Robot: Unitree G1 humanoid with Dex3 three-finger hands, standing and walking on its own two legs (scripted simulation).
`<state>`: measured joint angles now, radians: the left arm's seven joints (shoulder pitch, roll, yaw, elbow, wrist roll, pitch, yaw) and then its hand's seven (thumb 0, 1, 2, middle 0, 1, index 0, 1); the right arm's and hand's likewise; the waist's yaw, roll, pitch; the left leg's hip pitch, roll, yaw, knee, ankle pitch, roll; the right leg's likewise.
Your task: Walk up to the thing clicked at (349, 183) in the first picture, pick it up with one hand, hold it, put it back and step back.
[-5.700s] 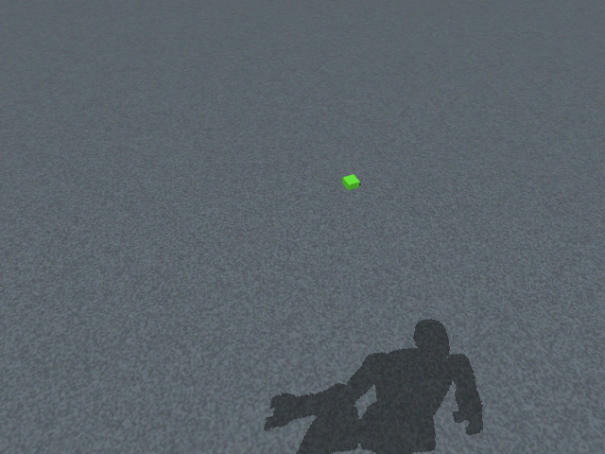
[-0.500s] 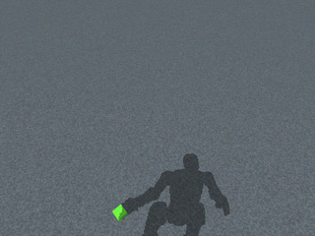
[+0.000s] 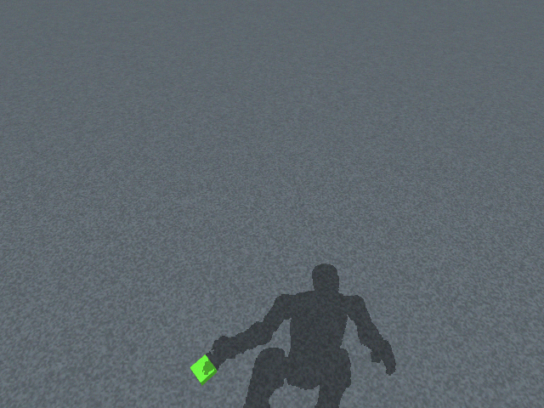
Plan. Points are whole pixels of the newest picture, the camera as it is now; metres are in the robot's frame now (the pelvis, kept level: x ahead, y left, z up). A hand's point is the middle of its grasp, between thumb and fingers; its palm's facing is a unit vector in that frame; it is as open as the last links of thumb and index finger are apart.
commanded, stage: stand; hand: left
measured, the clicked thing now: (203, 369) +0.40 +0.23 -0.77
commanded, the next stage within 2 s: none
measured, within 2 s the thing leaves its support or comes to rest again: neither
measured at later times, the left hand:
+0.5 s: hand out of the picture +0.07 +0.25 -0.16, palm faces -0.02 -0.94 -0.33, open 7.3 cm
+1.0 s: hand out of the picture +0.07 +0.25 -0.16, palm faces -0.02 -0.94 -0.34, open 7.3 cm
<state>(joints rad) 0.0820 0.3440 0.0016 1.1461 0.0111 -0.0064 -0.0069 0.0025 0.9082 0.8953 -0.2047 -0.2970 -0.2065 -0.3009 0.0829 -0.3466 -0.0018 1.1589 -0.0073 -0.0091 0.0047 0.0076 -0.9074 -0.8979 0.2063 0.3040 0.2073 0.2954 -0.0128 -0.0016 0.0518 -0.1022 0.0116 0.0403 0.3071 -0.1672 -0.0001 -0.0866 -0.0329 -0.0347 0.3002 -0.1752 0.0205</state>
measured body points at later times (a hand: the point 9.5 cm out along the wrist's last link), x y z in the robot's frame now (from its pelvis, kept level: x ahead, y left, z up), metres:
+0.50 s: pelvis +0.00 +0.00 +0.00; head +0.01 +0.00 +0.45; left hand +0.07 +0.30 -0.13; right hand +0.08 -0.30 -0.13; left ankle +0.00 +0.12 -0.75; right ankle -0.01 -0.13 -0.75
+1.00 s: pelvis +0.01 +0.00 +0.00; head +0.01 -0.01 +0.45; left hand +0.07 +0.30 -0.13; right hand +0.08 -0.30 -0.14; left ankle +0.00 +0.12 -0.75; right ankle -0.01 -0.13 -0.75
